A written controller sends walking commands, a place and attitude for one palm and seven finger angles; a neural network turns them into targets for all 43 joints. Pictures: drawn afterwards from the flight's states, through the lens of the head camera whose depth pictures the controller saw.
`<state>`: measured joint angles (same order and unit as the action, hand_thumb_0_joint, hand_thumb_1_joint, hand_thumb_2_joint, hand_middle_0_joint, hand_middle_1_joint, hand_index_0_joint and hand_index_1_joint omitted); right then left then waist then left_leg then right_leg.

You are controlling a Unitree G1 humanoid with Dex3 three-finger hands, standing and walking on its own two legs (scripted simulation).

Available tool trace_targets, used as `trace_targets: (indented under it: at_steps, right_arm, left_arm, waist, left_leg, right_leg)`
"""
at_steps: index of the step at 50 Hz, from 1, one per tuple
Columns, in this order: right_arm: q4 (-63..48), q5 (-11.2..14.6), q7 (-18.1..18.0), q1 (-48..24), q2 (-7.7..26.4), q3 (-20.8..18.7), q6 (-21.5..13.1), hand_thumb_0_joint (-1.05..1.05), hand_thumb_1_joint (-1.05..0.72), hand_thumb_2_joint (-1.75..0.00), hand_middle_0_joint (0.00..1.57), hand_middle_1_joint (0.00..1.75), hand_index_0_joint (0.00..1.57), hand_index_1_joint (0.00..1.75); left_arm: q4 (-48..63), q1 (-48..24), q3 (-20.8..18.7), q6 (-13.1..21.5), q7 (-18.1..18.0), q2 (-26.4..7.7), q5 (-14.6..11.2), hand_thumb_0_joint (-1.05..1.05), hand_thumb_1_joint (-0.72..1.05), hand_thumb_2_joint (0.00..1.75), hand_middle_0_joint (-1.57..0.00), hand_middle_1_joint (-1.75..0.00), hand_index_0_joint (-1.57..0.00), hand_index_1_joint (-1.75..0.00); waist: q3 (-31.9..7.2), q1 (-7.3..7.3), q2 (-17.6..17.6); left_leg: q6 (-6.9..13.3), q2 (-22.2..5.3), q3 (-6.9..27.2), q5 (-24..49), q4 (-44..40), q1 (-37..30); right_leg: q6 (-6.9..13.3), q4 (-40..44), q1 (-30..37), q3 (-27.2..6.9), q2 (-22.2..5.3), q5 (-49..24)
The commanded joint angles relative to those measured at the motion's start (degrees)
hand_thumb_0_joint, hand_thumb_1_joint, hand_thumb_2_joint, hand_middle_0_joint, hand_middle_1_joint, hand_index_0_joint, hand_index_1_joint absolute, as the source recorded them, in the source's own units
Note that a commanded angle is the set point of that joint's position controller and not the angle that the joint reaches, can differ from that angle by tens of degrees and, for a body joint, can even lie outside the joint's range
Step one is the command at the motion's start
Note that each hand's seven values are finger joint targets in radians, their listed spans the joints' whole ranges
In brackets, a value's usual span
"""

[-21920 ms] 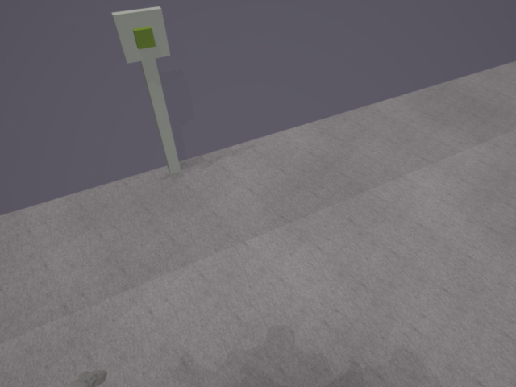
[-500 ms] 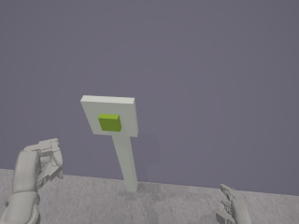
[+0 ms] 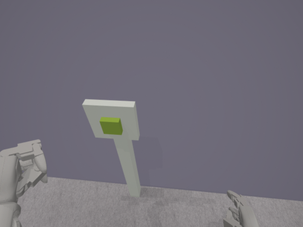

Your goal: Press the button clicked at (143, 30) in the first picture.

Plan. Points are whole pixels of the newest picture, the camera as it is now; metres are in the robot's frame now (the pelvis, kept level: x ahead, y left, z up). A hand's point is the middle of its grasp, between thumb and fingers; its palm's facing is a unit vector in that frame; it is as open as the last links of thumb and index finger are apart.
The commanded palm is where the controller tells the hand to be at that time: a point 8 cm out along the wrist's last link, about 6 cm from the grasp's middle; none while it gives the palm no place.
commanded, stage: draw the hand back to the body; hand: left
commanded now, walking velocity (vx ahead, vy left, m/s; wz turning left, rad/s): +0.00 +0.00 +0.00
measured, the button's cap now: (111, 125) +0.45 +0.21 -0.02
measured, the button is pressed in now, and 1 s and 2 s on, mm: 0 0 0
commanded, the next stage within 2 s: step back with the hand held close in 0.06 s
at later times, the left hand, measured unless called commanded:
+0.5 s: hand (51, 171) +0.18 +0.23 +0.15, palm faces +0.26 -0.84 -0.48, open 3.1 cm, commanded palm +0.12 +0.28 +0.17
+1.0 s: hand out of the picture +0.08 +0.27 +0.16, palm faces +0.39 -0.77 -0.50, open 3.1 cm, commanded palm +0.01 +0.31 +0.17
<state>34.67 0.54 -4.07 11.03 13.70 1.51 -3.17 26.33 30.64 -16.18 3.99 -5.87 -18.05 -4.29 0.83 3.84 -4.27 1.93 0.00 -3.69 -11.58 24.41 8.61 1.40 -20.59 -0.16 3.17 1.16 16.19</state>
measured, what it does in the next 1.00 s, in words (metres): shifts its weight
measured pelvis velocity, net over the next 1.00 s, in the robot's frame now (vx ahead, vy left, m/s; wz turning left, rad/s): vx -0.10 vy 0.02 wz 0.07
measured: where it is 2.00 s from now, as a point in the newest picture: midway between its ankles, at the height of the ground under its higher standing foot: outside the picture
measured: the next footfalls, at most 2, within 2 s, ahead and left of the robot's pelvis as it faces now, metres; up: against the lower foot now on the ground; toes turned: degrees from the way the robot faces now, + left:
left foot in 1.18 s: -0.03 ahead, +0.13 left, +0.00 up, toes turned +3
right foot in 1.58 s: -0.23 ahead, -0.08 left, +0.00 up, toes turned -4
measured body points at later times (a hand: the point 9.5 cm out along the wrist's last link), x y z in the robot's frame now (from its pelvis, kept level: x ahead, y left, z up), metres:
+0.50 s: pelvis -0.02 +0.00 +0.00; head +0.01 -0.01 +0.45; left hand +0.16 +0.27 +0.17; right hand +0.16 -0.25 -0.09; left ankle +0.02 +0.10 -0.74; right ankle -0.05 -0.10 -0.74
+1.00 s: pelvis -0.10 +0.02 -0.02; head -0.07 +0.04 +0.43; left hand +0.05 +0.31 +0.19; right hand +0.10 -0.20 -0.09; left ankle +0.02 +0.10 -0.74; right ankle -0.05 -0.09 -0.74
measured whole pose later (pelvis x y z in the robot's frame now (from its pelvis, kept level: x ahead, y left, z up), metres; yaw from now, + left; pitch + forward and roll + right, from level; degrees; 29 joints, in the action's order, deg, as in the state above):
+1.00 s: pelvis -0.10 +0.02 -0.02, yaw +4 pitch +0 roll -3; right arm 30.5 0.2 -4.0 11.3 12.4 0.1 -1.6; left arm 37.0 36.3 -22.9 11.9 -7.5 -24.0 -1.8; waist 3.7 0.1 -1.5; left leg 4.2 0.8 -2.0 -7.8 31.7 25.9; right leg 0.7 -31.4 -17.7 0.7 3.2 13.4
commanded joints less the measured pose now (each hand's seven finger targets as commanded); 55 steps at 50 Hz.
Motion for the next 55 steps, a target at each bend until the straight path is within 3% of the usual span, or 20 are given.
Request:
trace_targets:
  at_steps: [1, 6, 9, 10, 11, 13, 16, 21, 26, 30, 35, 41, 44, 47, 49, 51, 52, 53, 54, 55]
  right_arm:
    - [-9.8, -0.3, -0.9, -8.3, 5.4, -2.0, -4.3, 0.00, -0.90, -0.90, 0.20, 0.30, 0.20, 0.30]
    - [-9.3, -0.3, -0.9, -8.6, 5.2, -1.9, -5.1, 0.00, -0.90, -0.90, 0.20, 0.30, 0.20, 0.30]
    - [-8.6, -0.5, -0.8, -8.3, 5.5, -2.2, -4.9, 0.00, -0.90, -0.90, 0.20, 0.30, 0.20, 0.30]
    - [-10.8, -0.2, -0.5, -7.6, 6.8, -2.6, -2.8, 0.00, -0.90, -0.90, 0.20, 0.30, 0.20, 0.30]
    - [-9.5, -0.5, -0.4, -7.4, 5.8, -2.6, -1.6, 0.00, -0.90, -0.90, 0.20, 0.30, 0.20, 0.30]
    - [-10.3, -0.4, -0.1, -7.5, 5.9, -2.8, -0.1, 0.00, -0.90, -0.90, 0.20, 0.30, 0.20, 0.30]
    - [-11.5, -0.2, 0.0, -7.4, 6.1, -3.3, 1.2, 0.00, -0.90, -0.90, 0.20, 0.30, 0.20, 0.30]
    - [-13.5, 0.1, -0.3, -7.2, 6.1, -3.7, 2.6, 0.00, -0.90, -0.90, 0.20, 0.30, 0.20, 0.30]
    - [-14.2, 0.4, -0.5, -6.7, 6.0, -4.2, 3.2, 0.00, -0.90, -0.90, 0.20, 0.30, 0.20, 0.30]
    - [-13.9, 0.5, -0.3, -6.5, 6.3, -4.5, 3.2, 0.00, -0.90, -0.90, 0.20, 0.30, 0.20, 0.30]
    - [-13.9, 0.5, -0.5, -6.6, 6.7, -4.4, 2.2, 0.00, -0.90, -0.90, 0.20, 0.30, 0.20, 0.30]
    - [-14.7, -0.3, -1.0, -7.0, 7.4, -4.2, 0.0, 0.00, -0.90, -0.90, 0.20, 0.30, 0.20, 0.30]
    - [-14.6, -0.6, -1.0, -6.7, 7.4, -4.5, -1.1, 0.00, -0.90, -0.90, 0.20, 0.30, 0.20, 0.30]
    - [-14.0, -0.4, -0.4, -5.3, 6.8, -4.7, -2.0, 0.00, -0.90, -0.90, 0.20, 0.30, 0.20, 0.30]
    - [-13.3, -0.6, -0.2, -4.8, 6.6, -5.1, -2.2, 0.00, -0.90, -0.90, 0.20, 0.30, 0.20, 0.30]
    - [-11.2, -0.6, 0.4, -3.4, 6.0, -5.4, -1.6, 0.00, -0.90, -0.90, 0.20, 0.30, 0.20, 0.30]
    - [-9.8, -0.7, 0.7, -2.7, 5.8, -5.6, -1.1, 0.00, -0.90, -0.90, 0.20, 0.30, 0.20, 0.30]
    - [-9.3, -0.7, 0.8, -3.3, 5.3, -5.5, -0.9, 0.00, -0.90, -0.90, 0.20, 0.30, 0.20, 0.30]
    - [-8.8, -1.1, 0.7, -3.1, 5.3, -5.4, -0.8, 0.00, -0.90, -0.90, 0.20, 0.30, 0.20, 0.30]
    - [-8.7, -1.1, 0.5, -3.6, 4.5, -4.8, -0.6, 0.00, -0.90, -0.90, 0.20, 0.30, 0.20, 0.30]
  left_arm:
    - [15.0, -5.2, -6.8, 4.5, -1.5, -11.2, 0.0, 0.00, 0.90, 0.90, -1.30, -1.50, -1.30, -1.50]
    - [14.4, -4.2, -6.7, 4.7, -1.6, -11.0, -0.1, 0.00, 0.90, 0.90, -1.30, -1.50, -1.30, -1.50]
    - [9.1, -2.8, -5.1, 4.3, -1.1, -8.6, -0.2, 0.00, 0.90, 0.90, -1.30, -1.50, -1.30, -1.50]
    - [14.5, -8.3, -12.3, 6.0, -1.3, -15.8, 0.6, 0.00, 0.90, 0.90, -1.30, -1.50, -1.30, -1.50]
    - [9.1, -3.3, -9.9, 6.0, -1.0, -12.1, 0.6, 0.00, 0.90, 0.90, -1.30, -1.50, -1.30, -1.50]
    - [8.7, -0.8, -7.6, 6.0, -0.6, -10.2, 0.8, 0.00, 0.90, 0.90, -1.30, -1.50, -1.30, -1.50]
    - [11.9, 1.8, -7.8, 6.7, -0.7, -10.6, 0.8, 0.00, 0.90, 0.90, -1.30, -1.50, -1.30, -1.50]
    - [19.5, 4.5, -11.0, 7.5, -1.6, -14.3, 0.6, 0.00, 0.90, 0.90, -1.30, -1.50, -1.30, -1.50]
    - [19.7, 7.8, -12.9, 7.6, -2.2, -15.1, -0.1, 0.00, 0.90, 0.90, -1.30, -1.50, -1.30, -1.50]
    - [17.2, 9.2, -12.0, 7.6, -2.3, -13.6, -0.3, 0.00, 0.90, 0.90, -1.30, -1.50, -1.30, -1.50]
    - [17.2, 7.5, -11.1, 8.4, -2.6, -13.2, 0.0, 0.00, 0.90, 0.90, -1.30, -1.50, -1.30, -1.50]
    - [21.7, 5.3, -12.2, 10.4, -3.0, -13.9, 2.0, 0.00, 0.90, 0.90, -1.30, -1.50, -1.30, -1.50]
    - [22.8, 5.2, -13.8, 10.7, -3.1, -14.8, 2.5, 0.00, 0.90, 0.90, -1.30, -1.50, -1.30, -1.50]
    - [22.5, 7.2, -13.6, 11.2, -3.0, -14.0, 2.1, 0.00, 0.90, 0.90, -1.30, -1.50, -1.30, -1.50]
    - [22.3, 7.4, -14.3, 11.7, -3.0, -14.7, 1.6, 0.00, 0.90, 0.90, -1.30, -1.50, -1.30, -1.50]
    - [21.2, 5.1, -12.2, 11.9, -3.5, -13.8, 1.4, 0.00, 0.90, 0.90, -1.30, -1.50, -1.30, -1.50]
    - [20.5, 2.9, -10.4, 11.7, -3.9, -12.6, 1.6, 0.00, 0.90, 0.90, -1.30, -1.50, -1.30, -1.50]
    - [20.2, 1.4, -9.6, 11.5, -4.3, -12.4, 1.9, 0.00, 0.90, 0.90, -1.30, -1.50, -1.30, -1.50]
    - [20.1, 0.1, -9.6, 11.4, -4.5, -12.4, 2.2, 0.00, 0.90, 0.90, -1.30, -1.50, -1.30, -1.50]
    - [18.9, -0.3, -9.7, 10.9, -4.6, -12.7, 2.3, 0.00, 0.90, 0.90, -1.30, -1.50, -1.30, -1.50]
  waist:
    - [-4.5, -0.04, -0.8]
    - [-1.5, -0.14, -0.3]
    - [0.7, -0.49, 3.9]
    - [4.1, -2.63, 4.5]
    - [2.9, -2.91, 7.1]
    - [1.1, -3.04, 8.1]
    - [-4.1, -3.04, 3.7]
    - [-11.1, -2.83, 2.1]
    - [-12.0, -3.02, 2.1]
    - [-9.6, -3.57, 2.2]
    - [-5.6, -4.04, 2.5]
    - [-3.7, -3.47, -4.5]
    - [-5.1, -2.97, -6.4]
    - [-5.8, -3.50, -3.3]
    - [-5.9, -3.97, 1.4]
    - [-4.3, -4.76, 9.6]
    - [-3.7, -5.25, 13.0]
    - [-3.7, -5.25, 14.5]
    - [-3.9, -5.71, 14.4]
    - [-2.8, -5.54, 15.3]
  left_leg:
    - [0.5, -1.0, 3.5, 8.5, -2.0, -8.4]
    - [0.2, -0.9, 3.5, 7.7, -2.3, -7.6]
    - [0.4, -1.0, 3.2, 7.3, -2.9, -7.3]
    - [1.6, -2.1, 4.0, 4.3, 0.3, -3.5]
    - [1.6, -2.0, 4.2, 4.1, 1.6, -2.7]
    - [1.4, -2.4, 3.8, 6.0, 1.7, -2.5]
    - [1.5, -3.0, 3.4, 11.4, 0.9, -3.4]
    - [1.9, -4.1, 3.8, 21.9, 1.8, -4.2]
    - [1.5, -5.2, 4.8, 23.6, 1.8, -1.9]
    - [1.4, -6.0, 5.7, 17.8, 0.6, 1.6]
    - [1.7, -6.6, 8.2, -0.2, -3.3, 9.5]
    - [3.6, -9.9, 14.3, -24.5, -12.7, 25.7]
    - [4.2, -11.5, 15.7, -28.0, -14.5, 29.8]
    - [3.0, -9.0, 12.9, -24.3, -9.4, 26.1]
    - [1.6, -6.0, 9.9, -21.8, -2.3, 21.1]
    - [-1.6, -1.2, 6.4, -13.2, 15.9, 8.5]
    - [-2.4, -0.1, 5.8, -10.9, 24.3, 4.8]
    - [-2.3, 0.0, 5.9, -10.7, 28.9, 4.1]
    - [-2.0, 0.2, 6.0, -10.3, 28.2, 5.0]
    - [-1.6, -1.0, 6.9, -10.4, 21.7, 6.4]
  right_leg:
    - [-0.3, 4.9, -8.5, -3.1, -1.5, -11.5]
    - [-0.3, 5.9, -9.8, -3.0, -1.3, -10.8]
    - [-0.6, 6.9, -10.8, -2.9, -0.9, -10.2]
    - [-2.6, 9.3, -17.2, -8.1, -4.0, -11.3]
    - [-2.8, 9.2, -17.0, -7.2, -5.3, -11.2]
    - [-3.5, 7.9, -16.2, -6.4, -5.7, -13.3]
    - [-4.1, 4.0, -13.7, -4.9, -5.5, -18.6]
    - [-4.1, -1.5, -10.1, -4.2, -4.5, -26.2]
    - [-3.1, -3.9, -10.0, -4.1, -3.7, -24.8]
    - [-2.9, -3.6, -11.7, -4.5, -3.5, -19.4]
    - [-2.1, -2.6, -12.0, -5.4, -3.1, -8.1]
    - [-1.6, -10.4, -3.0, -4.0, 0.6, 2.0]
    - [-1.5, -15.3, 0.8, -3.1, 2.2, 0.9]
    - [-0.3, -10.9, -3.4, -6.0, 0.9, 2.7]
    - [1.2, -3.9, -11.2, -12.0, -2.0, 9.1]
    - [5.8, 7.0, -29.6, -22.6, -11.6, 17.9]
    - [8.0, 9.8, -34.9, -25.6, -16.6, 17.2]
    - [8.4, 9.4, -35.2, -24.2, -18.0, 11.2]
    - [8.1, 8.1, -33.6, -22.9, -17.3, 3.3]
    - [6.4, 5.2, -30.3, -18.4, -15.5, -2.4]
